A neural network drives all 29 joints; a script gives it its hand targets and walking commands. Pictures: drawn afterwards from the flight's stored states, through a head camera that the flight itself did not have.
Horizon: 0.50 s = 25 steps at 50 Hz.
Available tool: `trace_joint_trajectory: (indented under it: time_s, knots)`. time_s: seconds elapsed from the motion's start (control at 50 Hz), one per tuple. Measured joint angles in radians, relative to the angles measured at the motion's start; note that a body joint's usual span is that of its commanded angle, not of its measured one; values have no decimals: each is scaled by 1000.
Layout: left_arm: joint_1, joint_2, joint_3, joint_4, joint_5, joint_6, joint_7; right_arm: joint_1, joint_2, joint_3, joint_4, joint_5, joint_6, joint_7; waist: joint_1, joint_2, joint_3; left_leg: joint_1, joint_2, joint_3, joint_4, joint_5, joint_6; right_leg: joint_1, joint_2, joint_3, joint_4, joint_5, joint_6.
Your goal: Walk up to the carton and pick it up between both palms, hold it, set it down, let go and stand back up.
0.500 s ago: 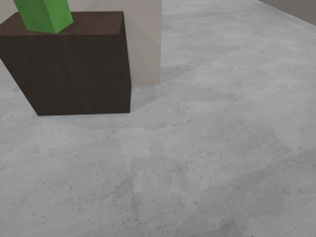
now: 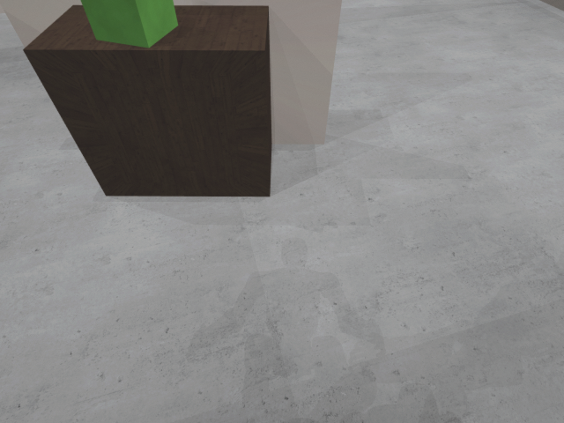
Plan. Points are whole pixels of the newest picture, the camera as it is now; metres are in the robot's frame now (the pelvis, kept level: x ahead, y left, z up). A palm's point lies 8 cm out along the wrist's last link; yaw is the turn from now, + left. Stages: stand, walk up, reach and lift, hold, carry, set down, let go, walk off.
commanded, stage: walk up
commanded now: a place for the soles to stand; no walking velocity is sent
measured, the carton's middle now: out of the picture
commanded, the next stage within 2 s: none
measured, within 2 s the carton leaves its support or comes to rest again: neither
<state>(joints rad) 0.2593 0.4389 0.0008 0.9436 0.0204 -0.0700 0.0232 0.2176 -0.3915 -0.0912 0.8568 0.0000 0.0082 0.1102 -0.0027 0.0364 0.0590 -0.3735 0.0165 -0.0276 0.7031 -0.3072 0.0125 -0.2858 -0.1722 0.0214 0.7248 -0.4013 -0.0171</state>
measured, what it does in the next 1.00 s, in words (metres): walks ahead: right foot, then left foot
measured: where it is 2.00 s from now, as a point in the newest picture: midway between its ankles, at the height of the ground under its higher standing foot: (196, 343)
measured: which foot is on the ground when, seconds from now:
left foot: down 0.00-0.38, up 0.40-0.78, down 0.80-1.00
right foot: up 0.00-0.34, down 0.36-0.80, up 0.82-1.00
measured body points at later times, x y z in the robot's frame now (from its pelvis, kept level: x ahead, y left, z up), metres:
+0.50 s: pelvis +0.14 +0.06 +0.02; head +0.16 +0.03 +0.47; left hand +0.18 +0.40 -0.07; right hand +0.23 -0.24 -0.12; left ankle +0.08 +0.16 -0.65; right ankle +0.21 -0.05 -0.71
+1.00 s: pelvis +0.26 +0.19 +0.01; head +0.30 +0.20 +0.46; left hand +0.30 +0.52 -0.10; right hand +0.35 -0.12 -0.10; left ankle +0.26 +0.28 -0.72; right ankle +0.29 +0.04 -0.66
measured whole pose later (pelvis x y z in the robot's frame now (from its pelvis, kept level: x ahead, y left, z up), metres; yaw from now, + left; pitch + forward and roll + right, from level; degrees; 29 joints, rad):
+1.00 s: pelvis +0.26 +0.19 +0.01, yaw +5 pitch -1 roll -1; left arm 0.28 0.43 0.00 0.85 -0.01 -0.07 0.03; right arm 0.30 -0.38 -0.09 0.82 0.00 -0.01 0.07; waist 0.00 0.02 0.09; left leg -0.31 -0.01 0.00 0.65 -0.33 0.04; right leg -0.49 -0.03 0.01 1.01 -0.43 -0.03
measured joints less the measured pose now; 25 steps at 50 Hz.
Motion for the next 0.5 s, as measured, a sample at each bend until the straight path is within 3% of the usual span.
trace_joint_trajectory:
  time_s: [0.06,0.12,0.24,0.36,0.4,0.46,0.5]
  knots:
    - [-23,1,-1,-4,-18,12,3,35,12,0,0,0,-5,-13,0,-13,4,33,-12,21,-3,-44,7,-125,83,20,270,-38,-3]
    - [-46,1,-1,-26,-28,10,3,81,13,0,0,0,-6,-31,2,-15,4,83,-29,23,-75,-33,27,-202,137,14,326,-34,-3]
    - [-54,2,-1,-50,-30,8,3,111,13,0,-1,0,-9,-39,3,-13,19,161,-75,26,-118,-60,61,-229,143,-8,132,-4,-3]
    - [-46,2,-1,-45,-27,7,4,111,13,0,-23,0,-8,-40,3,-9,15,219,-119,30,-110,-123,67,-159,176,-53,-118,176,-4]
    - [-36,-3,-1,-46,-19,-2,5,102,13,0,-30,0,-3,-43,5,21,22,203,-108,21,-21,-146,68,-129,189,-66,-136,273,-18]
    - [9,-3,-1,-50,-11,-15,11,80,13,0,-33,0,6,-41,5,26,20,96,-111,15,259,-173,61,-69,169,-74,-139,201,-40]
    - [34,-3,-1,-44,-9,-15,13,72,11,0,-35,0,7,-40,5,19,17,30,-106,-2,350,-155,61,-22,137,-74,-164,179,-48]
